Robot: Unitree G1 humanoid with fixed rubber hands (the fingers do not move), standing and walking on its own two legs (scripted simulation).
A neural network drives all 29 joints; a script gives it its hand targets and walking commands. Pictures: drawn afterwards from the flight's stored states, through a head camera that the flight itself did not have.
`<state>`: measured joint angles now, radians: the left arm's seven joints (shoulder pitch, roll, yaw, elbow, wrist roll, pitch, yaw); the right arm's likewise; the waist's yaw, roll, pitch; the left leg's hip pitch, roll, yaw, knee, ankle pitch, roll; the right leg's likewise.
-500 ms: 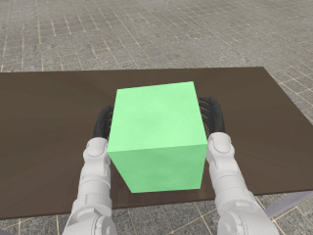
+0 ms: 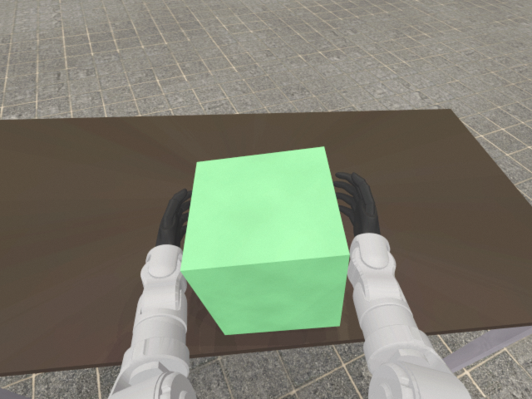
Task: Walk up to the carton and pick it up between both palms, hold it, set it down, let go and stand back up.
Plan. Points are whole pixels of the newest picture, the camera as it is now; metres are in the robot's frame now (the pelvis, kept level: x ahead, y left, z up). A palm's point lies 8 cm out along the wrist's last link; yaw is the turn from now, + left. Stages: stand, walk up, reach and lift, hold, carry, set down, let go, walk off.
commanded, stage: set down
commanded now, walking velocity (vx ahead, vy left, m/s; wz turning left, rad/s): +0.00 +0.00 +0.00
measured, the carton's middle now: (271, 247) +0.38 +0.03 +0.00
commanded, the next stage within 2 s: none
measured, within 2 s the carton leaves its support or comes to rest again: rests again in 0.94 s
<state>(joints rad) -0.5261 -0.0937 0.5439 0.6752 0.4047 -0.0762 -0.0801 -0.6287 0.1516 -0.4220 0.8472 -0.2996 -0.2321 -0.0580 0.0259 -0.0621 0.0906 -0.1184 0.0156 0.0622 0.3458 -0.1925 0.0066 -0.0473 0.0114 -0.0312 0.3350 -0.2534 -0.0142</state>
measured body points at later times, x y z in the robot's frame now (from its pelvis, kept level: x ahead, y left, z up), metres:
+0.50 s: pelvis +0.00 +0.00 +0.00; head +0.03 +0.02 +0.45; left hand +0.37 +0.19 +0.04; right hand +0.39 -0.11 +0.07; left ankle +0.00 +0.12 -0.75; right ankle -0.04 -0.10 -0.75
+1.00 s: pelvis +0.01 +0.01 +0.00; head +0.05 +0.03 +0.45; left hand +0.40 +0.22 +0.03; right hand +0.41 -0.12 +0.03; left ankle +0.00 +0.12 -0.75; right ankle -0.04 -0.10 -0.75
